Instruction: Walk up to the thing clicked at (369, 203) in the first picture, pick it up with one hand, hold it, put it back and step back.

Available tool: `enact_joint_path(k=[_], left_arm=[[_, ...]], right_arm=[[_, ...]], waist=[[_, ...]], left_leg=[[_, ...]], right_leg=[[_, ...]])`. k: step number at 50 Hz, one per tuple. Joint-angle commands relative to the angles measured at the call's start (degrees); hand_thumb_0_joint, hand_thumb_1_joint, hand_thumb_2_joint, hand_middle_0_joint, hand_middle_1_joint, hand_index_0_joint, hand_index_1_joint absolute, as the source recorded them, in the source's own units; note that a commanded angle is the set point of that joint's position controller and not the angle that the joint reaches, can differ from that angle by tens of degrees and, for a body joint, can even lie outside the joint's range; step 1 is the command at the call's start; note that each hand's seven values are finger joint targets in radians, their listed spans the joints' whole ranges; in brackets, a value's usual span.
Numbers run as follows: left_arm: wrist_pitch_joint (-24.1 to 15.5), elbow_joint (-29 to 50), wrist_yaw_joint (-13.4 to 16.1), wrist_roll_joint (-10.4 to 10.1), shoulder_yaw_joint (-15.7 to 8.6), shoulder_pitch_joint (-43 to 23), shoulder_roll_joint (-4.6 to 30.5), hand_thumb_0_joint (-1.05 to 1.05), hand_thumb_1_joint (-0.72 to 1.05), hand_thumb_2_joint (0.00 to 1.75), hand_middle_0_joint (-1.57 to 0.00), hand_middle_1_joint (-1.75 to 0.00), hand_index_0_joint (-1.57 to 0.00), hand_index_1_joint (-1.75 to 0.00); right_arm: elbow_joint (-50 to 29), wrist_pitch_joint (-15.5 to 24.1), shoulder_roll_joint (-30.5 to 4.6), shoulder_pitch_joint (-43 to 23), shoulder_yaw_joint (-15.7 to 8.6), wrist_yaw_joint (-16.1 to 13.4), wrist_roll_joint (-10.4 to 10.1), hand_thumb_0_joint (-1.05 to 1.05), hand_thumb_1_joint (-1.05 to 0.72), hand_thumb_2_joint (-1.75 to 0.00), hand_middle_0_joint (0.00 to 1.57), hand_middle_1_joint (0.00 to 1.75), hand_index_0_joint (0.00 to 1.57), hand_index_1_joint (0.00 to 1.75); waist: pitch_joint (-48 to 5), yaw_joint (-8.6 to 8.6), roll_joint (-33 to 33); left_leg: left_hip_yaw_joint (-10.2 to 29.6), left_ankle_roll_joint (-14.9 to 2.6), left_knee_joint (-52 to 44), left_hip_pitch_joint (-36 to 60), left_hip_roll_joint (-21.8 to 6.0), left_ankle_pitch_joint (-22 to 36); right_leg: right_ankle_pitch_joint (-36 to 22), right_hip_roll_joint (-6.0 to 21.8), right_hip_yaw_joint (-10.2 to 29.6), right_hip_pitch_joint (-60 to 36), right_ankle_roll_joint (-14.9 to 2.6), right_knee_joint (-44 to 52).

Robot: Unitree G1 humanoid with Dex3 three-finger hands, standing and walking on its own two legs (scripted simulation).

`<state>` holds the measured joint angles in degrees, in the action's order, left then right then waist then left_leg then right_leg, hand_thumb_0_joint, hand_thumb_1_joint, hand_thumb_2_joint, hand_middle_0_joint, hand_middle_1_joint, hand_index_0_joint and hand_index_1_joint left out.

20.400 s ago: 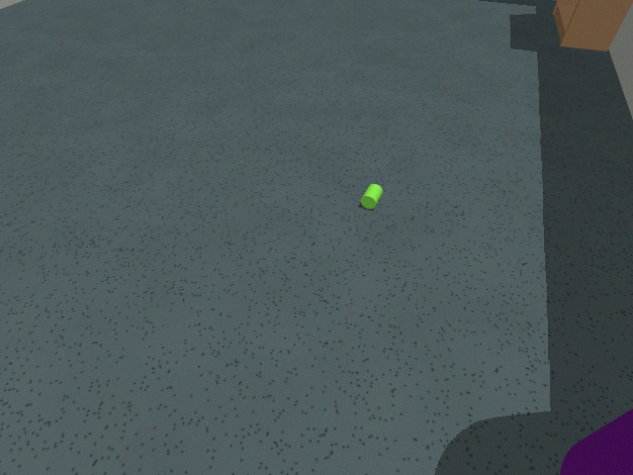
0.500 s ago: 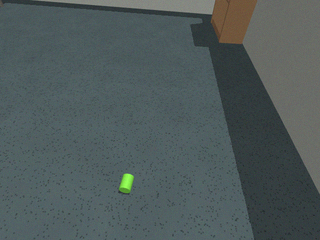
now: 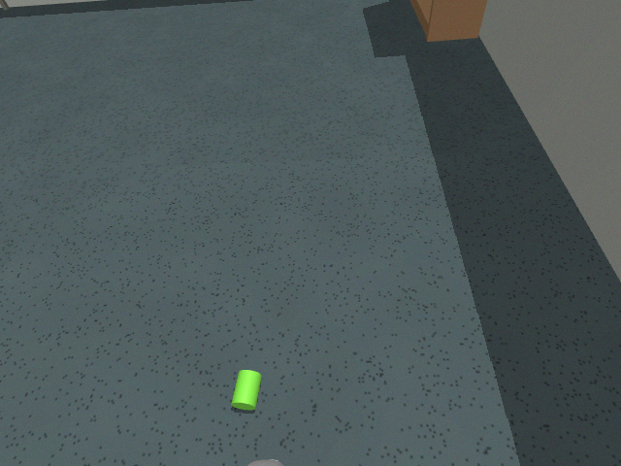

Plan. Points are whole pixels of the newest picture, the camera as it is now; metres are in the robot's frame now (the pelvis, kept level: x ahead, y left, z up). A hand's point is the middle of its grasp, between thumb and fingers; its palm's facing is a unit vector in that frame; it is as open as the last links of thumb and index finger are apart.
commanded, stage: walk up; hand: left
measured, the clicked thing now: (246, 389) +0.45 +0.29 -0.73
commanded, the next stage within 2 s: stand in 1.86 s
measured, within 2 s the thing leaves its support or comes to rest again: neither
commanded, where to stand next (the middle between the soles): +0.10 +0.04 m, yaw +2 degrees
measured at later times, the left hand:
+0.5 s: hand out of the picture +0.08 +0.28 -0.17, palm faces +0.00 -0.91 -0.41, open 7.4 cm
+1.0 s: hand out of the picture +0.05 +0.27 -0.15, palm faces +0.03 -0.94 -0.34, open 7.4 cm
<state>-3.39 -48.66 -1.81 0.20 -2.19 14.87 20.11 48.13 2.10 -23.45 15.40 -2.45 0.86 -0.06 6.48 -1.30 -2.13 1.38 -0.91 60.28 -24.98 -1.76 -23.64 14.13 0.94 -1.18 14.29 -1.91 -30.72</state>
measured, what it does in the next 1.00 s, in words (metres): steps on the spot: left foot, then right foot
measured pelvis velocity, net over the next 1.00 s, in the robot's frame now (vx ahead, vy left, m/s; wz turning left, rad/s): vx -0.02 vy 0.01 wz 0.04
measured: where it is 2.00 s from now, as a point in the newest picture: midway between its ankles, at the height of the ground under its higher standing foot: outside the picture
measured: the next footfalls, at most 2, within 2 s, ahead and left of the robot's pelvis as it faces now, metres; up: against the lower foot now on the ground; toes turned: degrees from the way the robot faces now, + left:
left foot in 0.16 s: +0.14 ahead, +0.13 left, +0.00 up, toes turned +2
right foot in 0.46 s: +0.03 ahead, -0.12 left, +0.00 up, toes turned -3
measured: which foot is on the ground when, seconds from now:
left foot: up 0.00-0.14, down 0.16-0.50, up 0.52-0.70, down 0.72-1.00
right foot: down 0.00-0.20, up 0.22-0.44, down 0.46-1.00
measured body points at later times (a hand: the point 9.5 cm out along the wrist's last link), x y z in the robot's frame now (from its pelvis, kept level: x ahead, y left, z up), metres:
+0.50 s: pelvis +0.01 +0.00 -0.03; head +0.05 +0.00 +0.42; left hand +0.08 +0.32 -0.14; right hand +0.15 -0.31 -0.14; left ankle +0.10 +0.13 -0.74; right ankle -0.02 -0.12 -0.74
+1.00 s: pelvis -0.02 +0.01 +0.00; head -0.02 +0.02 +0.45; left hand +0.05 +0.32 -0.13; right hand +0.07 -0.29 -0.13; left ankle +0.00 +0.15 -0.74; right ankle -0.01 -0.12 -0.74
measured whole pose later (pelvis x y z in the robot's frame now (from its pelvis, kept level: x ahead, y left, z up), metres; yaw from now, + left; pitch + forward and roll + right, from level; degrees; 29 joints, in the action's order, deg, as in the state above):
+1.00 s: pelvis -0.02 +0.01 +0.00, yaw +2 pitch -3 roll +0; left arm -0.8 -58.8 -0.9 0.9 -1.0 9.5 20.9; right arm 59.4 0.3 -20.8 9.8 -0.6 1.4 0.8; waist 1.8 -0.3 0.2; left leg 2.7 1.2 31.3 -13.8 -0.8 -15.0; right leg 17.3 2.0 -0.8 11.4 0.7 -31.3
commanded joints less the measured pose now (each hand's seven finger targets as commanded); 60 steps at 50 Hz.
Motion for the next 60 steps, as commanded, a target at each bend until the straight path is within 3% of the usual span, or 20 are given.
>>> enact_joint_path(k=[1,5,7,9,10,11,14,22,24,25,26,29,34,36,37,38,39,43,49,60], left_arm=[[-0.65,3.52,2.68,0.36,-3.39,1.26,13.99,0.0,0.9,0.9,-0.2,-0.3,-0.2,-0.3],[0.8,4.35,2.9,-0.87,-2.89,-1.98,15.82,0.0,0.9,0.9,-0.2,-0.3,-0.2,-0.3],[1.91,4.59,3.14,-1.7,-2.37,-3.6,14.8,0.0,0.9,0.9,-0.2,-0.3,-0.2,-0.3],[3.1,4.33,3.37,-2.82,-1.77,-0.84,12.07,0.0,0.9,0.9,-0.2,-0.3,-0.2,-0.3],[4.12,3.22,3.76,-2.63,-1.99,0.72,13.19,0.0,0.9,0.9,-0.2,-0.3,-0.2,-0.3],[4.44,2.13,4.09,-2.19,-1.85,0.91,12.8,0.0,0.9,0.9,-0.2,-0.3,-0.2,-0.3],[4.4,0.36,3.48,-1.81,-2.72,-0.28,13.52,0.0,0.9,0.9,-0.2,-0.3,-0.2,-0.3],[2.1,-4.21,3.68,-0.23,-2.68,4.4,11.4,0.0,0.9,0.9,-0.2,-0.3,-0.2,-0.3],[0.71,-2.99,4.14,1.71,-3.73,0.57,16.4,0.0,0.9,0.9,-0.2,-0.3,-0.2,-0.3],[0.49,-1.34,4.15,1.97,-4.62,-3.71,20.61,0.0,0.9,0.9,-0.2,-0.3,-0.2,-0.3],[0.53,-0.45,4.08,1.95,-4.97,-7.18,23.89,0.0,0.9,0.9,-0.2,-0.3,-0.2,-0.3],[0.05,-0.81,3.82,1.31,-3.47,-8.39,16.35,0.0,0.9,0.9,-0.2,-0.3,-0.2,-0.3],[0.54,-1.03,2.97,1.25,-3.27,-6.88,16.16,0.0,0.9,0.9,-0.2,-0.3,-0.2,-0.3],[1.17,-0.76,2.71,0.44,-2.57,-6.77,13.45,0.0,0.9,0.9,-0.2,-0.3,-0.2,-0.3],[1.33,-0.25,2.57,-0.12,-1.77,-5.34,11.0,0.0,0.9,0.9,-0.2,-0.3,-0.2,-0.3],[1.72,-1.73,2.74,-0.46,-1.68,-3.41,11.23,0.0,0.9,0.9,-0.2,-0.3,-0.2,-0.3],[1.46,-3.65,3.0,0.23,-1.93,-2.87,12.64,0.0,0.9,0.9,-0.2,-0.3,-0.2,-0.3],[0.49,-4.11,2.37,0.64,-2.5,-6.68,16.15,0.0,0.9,0.9,-0.2,-0.3,-0.2,-0.3],[1.11,-6.82,1.7,0.47,-1.58,-8.13,13.3,0.0,0.9,0.9,-0.2,-0.3,-0.2,-0.3],[0.67,-9.79,1.92,-0.02,-1.22,-10.54,13.28,0.0,0.9,0.9,-0.2,-0.3,-0.2,-0.3]], right_arm=[[-1.62,0.21,-7.05,3.63,-2.26,-0.99,-0.15,0.0,-0.9,-0.9,0.2,0.3,0.2,0.3],[-0.71,0.21,-7.08,2.58,-2.55,-1.57,0.25,0.0,-0.9,-0.9,0.2,0.3,0.2,0.3],[0.01,0.35,-9.31,3.82,-3.59,-1.73,0.8,0.0,-0.9,-0.9,0.2,0.3,0.2,0.3],[-2.65,0.02,-15.94,-0.36,-4.96,-1.85,1.18,0.0,-0.9,-0.9,0.2,0.3,0.2,0.3],[-3.01,-0.06,-15.82,-1.88,-4.57,-1.78,0.5,0.0,-0.9,-0.9,0.2,0.3,0.2,0.3],[-2.61,-0.03,-15.34,-3.01,-4.49,-2.02,0.64,0.0,-0.9,-0.9,0.2,0.3,0.2,0.3],[-3.51,-0.76,-12.92,-6.04,-3.55,-2.27,0.68,0.0,-0.9,-0.9,0.2,0.3,0.2,0.3],[-4.19,-3.03,-12.2,-9.53,-3.31,-0.96,1.0,0.0,-0.9,-0.9,0.2,0.3,0.2,0.3],[-4.34,-3.49,-7.71,-9.15,-1.93,-0.52,-0.28,0.0,-0.9,-0.9,0.2,0.3,0.2,0.3],[-4.4,-3.53,-7.07,-9.96,-1.79,-0.64,-0.02,0.0,-0.9,-0.9,0.2,0.3,0.2,0.3],[-3.44,-3.64,-10.42,-10.67,-3.11,-1.32,0.39,0.0,-0.9,-0.9,0.2,0.3,0.2,0.3],[-1.05,-2.75,-9.47,-10.13,-2.96,-0.55,-0.32,0.0,-0.9,-0.9,0.2,0.3,0.2,0.3],[1.74,-1.04,-7.39,-6.89,-1.82,-0.44,0.29,0.0,-0.9,-0.9,0.2,0.3,0.2,0.3],[3.58,0.04,-9.9,-4.42,-2.95,-0.98,1.19,0.0,-0.9,-0.9,0.2,0.3,0.2,0.3],[3.41,0.56,-12.1,-3.88,-3.24,-1.27,1.69,0.0,-0.9,-0.9,0.2,0.3,0.2,0.3],[2.73,0.62,-14.54,-7.33,-3.25,-1.16,0.73,0.0,-0.9,-0.9,0.2,0.3,0.2,0.3],[2.96,0.28,-14.79,-9.86,-3.36,-0.81,0.44,0.0,-0.9,-0.9,0.2,0.3,0.2,0.3],[4.15,-0.47,-9.34,-10.44,-0.97,-0.46,0.18,0.0,-0.9,-0.9,0.2,0.3,0.2,0.3],[6.88,-0.06,-10.31,-11.12,-0.73,0.06,0.71,0.0,-0.9,-0.9,0.2,0.3,0.2,0.3],[10.03,0.53,-9.74,-10.34,-0.27,-0.92,0.25,0.0,-0.9,-0.9,0.2,0.3,0.2,0.3]], waist=[[-5.58,0.15,10.17],[-8.39,1.31,10.47],[-9.27,3.21,5.5],[-11.0,1.14,-6.97],[-11.86,1.4,-9.09],[-11.81,1.17,-9.87],[-10.96,0.79,-9.04],[-13.42,-1.3,-6.44],[-9.77,0.02,4.8],[-5.92,0.44,10.68],[-5.31,0.09,12.69],[-2.12,1.46,8.65],[-7.11,1.42,13.09],[-11.2,1.94,8.51],[-13.18,1.19,1.29],[-12.61,-0.51,-1.16],[-11.12,-1.13,-2.49],[-5.76,0.58,0.64],[-0.94,-0.03,-0.67],[-9.28,1.03,0.27]], left_leg=[[-1.27,1.78,-13.1,1.43,-0.42,4.37],[-3.11,0.08,-22.43,9.96,1.22,13.09],[-0.68,-1.49,-29.77,16.07,0.71,27.3],[18.74,-9.49,-36.09,15.63,-14.96,40.22],[22.05,-14.64,-35.68,15.34,-18.28,41.8],[24.4,-16.69,-35.27,14.62,-19.53,41.29],[12.52,-12.21,-33.08,11.22,-12.72,39.56],[8.49,-9.06,-24.55,11.77,-9.1,24.95],[4.58,-2.7,-16.67,-0.9,-2.73,17.24],[2.54,-0.1,-13.36,-4.85,2.81,-3.21],[5.93,-0.09,-7.1,1.34,0.89,-8.26],[5.11,-0.42,-9.71,1.05,2.19,-3.34],[-2.36,-0.24,-32.33,11.07,2.71,8.09],[5.35,-2.63,-36.08,21.57,-1.42,21.56],[16.46,-5.48,-36.97,25.59,-9.41,26.7],[20.78,-11.07,-36.26,21.01,-14.48,19.92],[20.05,-11.16,-36.03,14.14,-13.96,14.95],[3.86,-0.89,-31.2,7.2,-0.07,7.2],[11.87,-2.62,-42.41,5.64,-5.18,-5.14],[5.75,-1.13,-38.27,15.01,-3.86,22.72]], right_leg=[[-44.23,11.47,4.89,-4.08,-10.84,4.32],[-40.3,12.14,5.63,-1.18,-8.56,-3.23],[-26.58,9.48,4.79,4.06,-5.28,-9.06],[1.96,-1.41,0.46,7.35,0.15,-20.18],[22.29,-2.94,3.27,6.1,0.22,-27.78],[23.87,-1.57,5.67,6.64,0.35,-30.52],[20.62,-2.32,6.25,7.17,-0.06,-31.41],[4.1,-1.85,-1.34,-3.82,1.25,3.93],[0.57,8.63,17.13,-7.04,-2.44,9.01],[0.27,19.96,28.52,-1.39,-9.1,12.24],[-6.15,24.19,31.27,6.63,-14.55,10.29],[-20.93,14.31,13.32,1.59,-9.06,4.83],[-20.13,9.18,7.27,-4.2,-4.12,-0.89],[-16.27,6.53,4.49,1.01,-1.02,-8.02],[-6.08,2.89,2.73,6.87,0.97,-12.29],[9.55,0.87,0.66,5.07,1.27,-9.29],[11.39,2.23,1.69,-0.83,0.44,-5.16],[5.43,8.88,11.83,-2.49,-3.28,8.4],[10.63,2.9,4.75,-1.11,-0.87,8.65],[-8.73,5.59,4.07,-8.28,-0.15,10.52]])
